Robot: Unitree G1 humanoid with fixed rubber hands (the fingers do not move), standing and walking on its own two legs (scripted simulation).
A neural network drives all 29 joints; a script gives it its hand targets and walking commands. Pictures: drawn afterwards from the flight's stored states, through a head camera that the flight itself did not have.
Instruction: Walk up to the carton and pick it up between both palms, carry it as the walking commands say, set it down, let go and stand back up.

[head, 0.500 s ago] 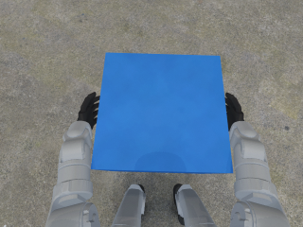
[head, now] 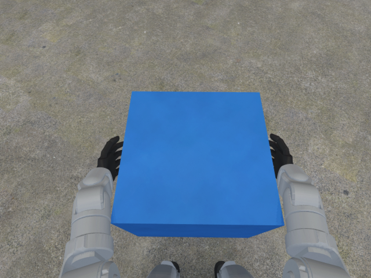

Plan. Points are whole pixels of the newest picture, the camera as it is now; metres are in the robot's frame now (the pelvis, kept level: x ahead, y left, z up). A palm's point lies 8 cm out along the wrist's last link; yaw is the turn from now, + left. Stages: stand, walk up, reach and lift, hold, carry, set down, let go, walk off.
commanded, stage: reach and lift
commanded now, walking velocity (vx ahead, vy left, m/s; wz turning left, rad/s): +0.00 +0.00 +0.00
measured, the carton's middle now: (194, 169) +0.36 +0.01 -0.08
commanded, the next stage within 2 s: hold in 1.64 s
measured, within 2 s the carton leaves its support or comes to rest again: neither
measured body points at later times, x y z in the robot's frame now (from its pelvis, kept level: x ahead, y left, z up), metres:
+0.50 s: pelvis +0.02 +0.01 +0.03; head +0.03 +0.01 +0.48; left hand +0.34 +0.20 +0.04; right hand +0.33 -0.20 +0.03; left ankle +0.02 +0.12 -0.72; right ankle +0.02 -0.13 -0.72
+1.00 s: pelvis +0.03 +0.00 +0.03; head +0.00 +0.01 +0.48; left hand +0.31 +0.21 +0.07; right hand +0.31 -0.19 +0.07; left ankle +0.02 +0.12 -0.72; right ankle +0.02 -0.13 -0.72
